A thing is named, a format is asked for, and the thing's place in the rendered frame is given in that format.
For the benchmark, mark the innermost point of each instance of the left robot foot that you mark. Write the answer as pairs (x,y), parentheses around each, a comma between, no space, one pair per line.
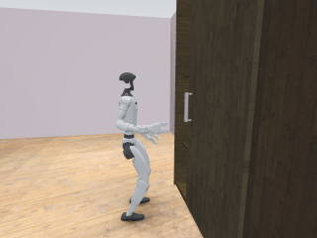
(144,200)

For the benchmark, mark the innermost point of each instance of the left robot hand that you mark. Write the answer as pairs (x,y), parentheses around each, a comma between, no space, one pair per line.
(149,136)

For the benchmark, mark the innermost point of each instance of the right robot foot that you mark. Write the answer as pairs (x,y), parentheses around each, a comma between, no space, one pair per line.
(134,217)

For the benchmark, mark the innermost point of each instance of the right robot hand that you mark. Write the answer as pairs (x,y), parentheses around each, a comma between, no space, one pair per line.
(155,128)

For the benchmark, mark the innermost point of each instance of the wardrobe door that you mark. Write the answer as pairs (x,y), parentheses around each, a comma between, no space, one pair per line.
(281,200)
(225,43)

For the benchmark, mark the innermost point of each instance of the right robot upper arm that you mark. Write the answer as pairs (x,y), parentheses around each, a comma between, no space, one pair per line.
(125,103)

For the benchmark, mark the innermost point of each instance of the robot right forearm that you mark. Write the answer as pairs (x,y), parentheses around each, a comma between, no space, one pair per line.
(127,127)

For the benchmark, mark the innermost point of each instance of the robot foot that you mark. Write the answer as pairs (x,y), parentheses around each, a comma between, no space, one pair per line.
(134,217)
(144,200)

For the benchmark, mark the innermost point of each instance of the handle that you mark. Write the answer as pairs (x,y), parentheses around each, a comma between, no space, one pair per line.
(186,94)

